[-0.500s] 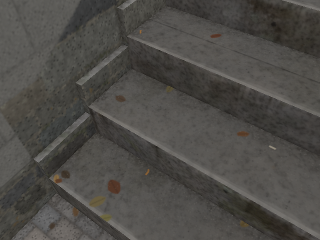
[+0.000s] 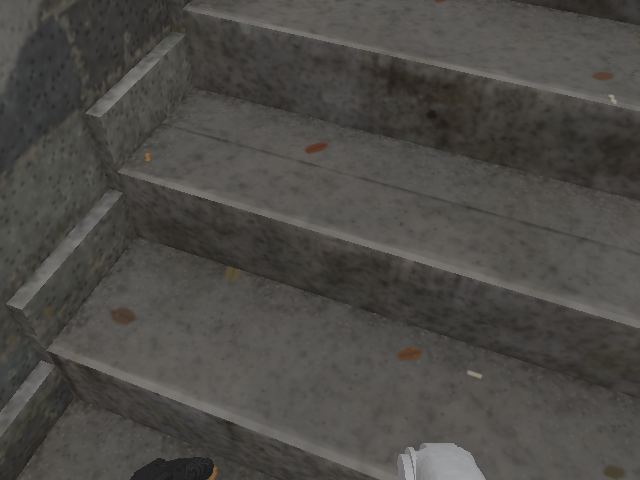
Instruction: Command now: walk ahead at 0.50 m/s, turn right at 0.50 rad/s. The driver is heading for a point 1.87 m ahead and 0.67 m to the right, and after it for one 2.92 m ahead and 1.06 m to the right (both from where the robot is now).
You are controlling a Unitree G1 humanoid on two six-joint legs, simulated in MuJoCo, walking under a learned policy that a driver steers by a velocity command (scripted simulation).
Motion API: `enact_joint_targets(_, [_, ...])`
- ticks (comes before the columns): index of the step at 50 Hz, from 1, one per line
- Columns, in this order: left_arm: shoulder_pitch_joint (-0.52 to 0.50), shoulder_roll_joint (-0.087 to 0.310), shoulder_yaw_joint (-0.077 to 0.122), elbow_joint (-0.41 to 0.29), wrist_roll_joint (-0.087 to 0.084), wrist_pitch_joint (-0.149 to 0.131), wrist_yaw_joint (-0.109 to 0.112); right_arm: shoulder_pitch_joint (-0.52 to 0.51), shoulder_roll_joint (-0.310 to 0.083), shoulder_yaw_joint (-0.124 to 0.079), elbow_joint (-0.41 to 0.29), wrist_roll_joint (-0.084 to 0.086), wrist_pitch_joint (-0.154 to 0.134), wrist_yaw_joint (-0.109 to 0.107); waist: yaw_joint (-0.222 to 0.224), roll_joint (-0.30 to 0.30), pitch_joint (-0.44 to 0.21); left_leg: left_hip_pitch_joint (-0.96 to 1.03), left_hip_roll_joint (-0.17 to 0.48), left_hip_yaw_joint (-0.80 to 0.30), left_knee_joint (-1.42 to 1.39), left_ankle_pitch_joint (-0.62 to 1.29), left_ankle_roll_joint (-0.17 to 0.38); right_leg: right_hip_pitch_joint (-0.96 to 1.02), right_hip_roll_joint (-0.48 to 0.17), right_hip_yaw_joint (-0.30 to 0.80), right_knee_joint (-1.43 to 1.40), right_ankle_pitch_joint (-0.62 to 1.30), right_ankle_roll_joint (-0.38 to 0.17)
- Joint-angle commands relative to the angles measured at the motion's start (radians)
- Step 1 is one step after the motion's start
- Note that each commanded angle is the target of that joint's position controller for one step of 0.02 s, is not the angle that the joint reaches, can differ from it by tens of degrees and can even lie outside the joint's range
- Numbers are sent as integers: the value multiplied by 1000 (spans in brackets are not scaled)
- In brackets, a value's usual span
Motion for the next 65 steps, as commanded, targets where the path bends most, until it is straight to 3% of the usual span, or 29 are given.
enact_joint_targets(1, [-204, -42, -51, -208, 5, -2, -12, -74, -56, 20, -46, 6, -19, -21, 62, 37, 140, -205, 232, -152, -364, -82, 65, -19, -45, -23, -240, 37, 15])
enact_joint_targets(5, [-95, -19, -64, -136, -8, 10, -22, -39, -159, 10, -89, 74, -5, -61, 46, 69, -34, -32, 180, 59, -355, 1014, 148, 519, -18, -277, -804, -99, 2])
enact_joint_targets(8, [181, 62, -35, -51, -11, -11, -17, -34, -262, -34, -156, 56, 22, -65, 130, 303, -331, 297, 308, 58, 223, 1916, 167, 746, 134, -222, -1059, -270, -73])
enact_joint_targets(11, [179, 355, 93, -27, 14, 11, 2, -259, -157, -53, -377, -17, 2, 37, 128, -120, -264, -578, -35, -247, 1241, 163, 14, 1048, -204, 1062, -1973, -406, -215])
enact_joint_targets(12, [429, 321, 71, 27, 42, 1, -52, -198, -67, -54, -295, 13, 9, 111, 247, -62, 19, -986, -153, -709, 1574, 383, 93, 1008, -200, 959, -1876, -325, -60])
enact_joint_targets(13, [457, 280, 65, 154, 54, -15, -103, -219, -119, -59, -302, 16, -10, 120, 169, -39, 91, -1105, -163, -661, 1686, 413, 124, 955, -201, 788, -1814, -93, -55])
enact_joint_targets(15, [310, 168, 41, 275, 37, -69, -144, -240, -32, -6, -369, -42, -31, 93, -16, 25, 48, -1178, -150, -583, 1793, 302, 195, 888, -130, 516, -1744, -1, -88])
enact_joint_targets(17, [178, 62, -12, 316, 91, -76, -166, -259, -38, 17, -390, -4, 10, 50, -140, 91, 43, -1167, -66, -487, 1704, 386, 213, 696, -84, 378, -1802, -32, -49])
enact_joint_targets(20, [231, 115, -2, 300, 71, -127, -139, -364, -45, 29, -430, 41, 8, 67, -120, -70, -44, -1011, -25, -227, 1752, 267, 118, 578, 0, 215, -1848, 263, -16])
enact_joint_targets(24, [624, 84, -44, 463, 135, -111, -155, -634, 14, 88, -507, -1, 25, 57, 21, -25, -20, -1357, -1, -241, 1583, 100, 133, 988, -73, 365, -1870, 129, -98])
enact_joint_targets(27, [516, 127, -41, 391, 57, -122, -177, -864, 28, 92, -596, -18, 70, 51, 40, -53, -11, -998, 36, -89, 1226, -54, 66, 735, -163, 415, -2118, 280, -182])
enact_joint_targets(29, [421, 248, -12, 340, 16, -153, -193, -800, -22, 72, -604, 5, 97, 84, -81, -167, -75, -508, -89, 52, 1073, -49, 25, 576, -198, 327, -2072, 1427, -234])
enact_joint_targets(32, [410, 326, 49, 363, 26, -158, -195, -408, -128, 18, -483, 25, 104, 56, -196, -154, -218, -267, -123, -166, 496, 2, 56, 1031, -226, 278, -1640, 1970, -113])
enact_joint_targets(33, [539, 155, 16, 373, 87, -153, -197, -92, -147, 4, -364, 21, 94, 42, -176, 134, -589, 266, 66, -559, 451, 310, 263, 785, -139, 284, -1300, 1533, -81])
enact_joint_targets(34, [555, 95, 11, 410, 80, -133, -202, 86, -163, -4, -303, -12, 90, 36, -240, 360, -571, 368, 330, -1144, 116, -47, 467, 449, 89, 329, -830, 384, -24])
enact_joint_targets(35, [358, 157, 38, 391, 16, -118, -204, 85, -206, -19, -277, -40, 54, 25, -259, 200, -227, 117, 308, -1194, 8, -505, 344, 191, 51, 332, -488, 445, -28])
enact_joint_targets(36, [262, 160, 43, 378, -9, -112, -190, -68, -202, -28, -253, -3, 35, 30, -188, 170, -55, -55, 298, -1036, 24, -547, 314, 60, 27, 234, -339, 480, -41])
enact_joint_targets(40, [184, 6, 12, 282, 23, -69, -139, -325, 201, 70, -94, 22, 2, 46, 39, -10, -89, -210, 205, -471, -5, -20, 206, 0, -22, 222, -172, 347, -181])
enact_joint_targets(43, [126, -12, -19, 247, -10, -58, -159, -365, 139, 44, -86, -42, -28, 44, 89, -23, -36, -339, 140, -141, -113, 59, 140, 2, -70, 83, -286, 322, -162])
enact_joint_targets(50, [-335, 88, -52, 37, -29, -30, -93, 128, 63, 72, 116, -124, -14, 96, -87, 38, -27, 183, 261, -205, -289, 136, 168, -446, -118, 47, -420, 283, -196])
enact_joint_targets(54, [-416, 34, -67, -12, 15, 50, -151, 41, -34, 57, 65, -23, -53, 157, 34, 149, -85, -243, 243, -61, -358, 1046, 246, 330, -72, -241, -661, 184, -98])
enact_joint_targets(55, [-347, 43, -68, 6, 15, 51, -156, 71, -119, 40, 59, -4, -80, 145, 55, 161, -122, -115, 256, -59, -273, 1453, 245, 405, -34, -249, -787, 211, -65])
enact_joint_targets(56, [-37, 14, -53, 122, -35, -7, -88, 66, -129, -4, 59, 94, -86, 26, 97, 58, -106, 63, 231, -28, -123, 1479, 173, 575, 17, -305, -997, -103, -68])
enact_joint_targets(57, [94, 12, -48, 160, -65, -46, -61, 138, -169, -11, 68, 100, -89, -11, 120, 99, -167, 97, 259, -86, 64, 1600, 158, 763, 74, -289, -1167, -130, -52])
enact_joint_targets(58, [36, 178, -20, 114, 30, 8, -86, 67, -186, -1, 95, -73, -72, 149, 167, 361, -254, -154, 266, -163, 190, 1681, 166, 1003, 6, -20, -1210, 282, -104])
enact_joint_targets(59, [230, 256, -2, 164, -1, 11, -91, 178, -75, 5, 33, -96, -82, 198, 151, -6, -477, -478, 138, -240, 529, 1004, 126, 1387, -234, 402, -1443, 399, -255])
enact_joint_targets(61, [492, 293, 52, 320, 60, 2, -98, 81, 4, -26, 100, 21, -46, 210, 203, -26, -236, -687, -38, -529, 1533, 433, 111, 1028, -396, 819, -1874, 43, -252])
enact_joint_targets(63, [256, 162, 20, 356, 15, -49, -100, -105, 57, -21, 27, -1, -60, 153, 74, 14, -140, -911, -45, -486, 1809, 335, 167, 903, -362, 510, -1792, 93, -223])
enact_joint_targets(65, [110, -10, -36, 369, 50, -61, -118, -170, 105, 2, -29, 14, -15, 114, -44, 134, -154, -919, 19, -462, 1711, 376, 219, 825, -345, 262, -1809, 249, -122])
Velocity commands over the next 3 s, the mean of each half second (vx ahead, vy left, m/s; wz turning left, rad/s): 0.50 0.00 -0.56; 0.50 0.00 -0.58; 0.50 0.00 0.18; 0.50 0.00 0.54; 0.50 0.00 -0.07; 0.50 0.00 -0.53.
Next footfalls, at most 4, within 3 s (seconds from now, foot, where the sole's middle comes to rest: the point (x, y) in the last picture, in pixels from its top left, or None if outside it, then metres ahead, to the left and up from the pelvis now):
0.16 right None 0.19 -0.09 -0.61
0.64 left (346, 388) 0.54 -0.02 -0.44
1.14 right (586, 255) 0.70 -0.40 -0.27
1.62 left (507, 44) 1.04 -0.29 -0.09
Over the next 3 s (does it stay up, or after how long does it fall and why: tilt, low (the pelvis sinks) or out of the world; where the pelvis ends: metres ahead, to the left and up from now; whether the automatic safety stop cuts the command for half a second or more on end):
stays up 1.54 -0.51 1.01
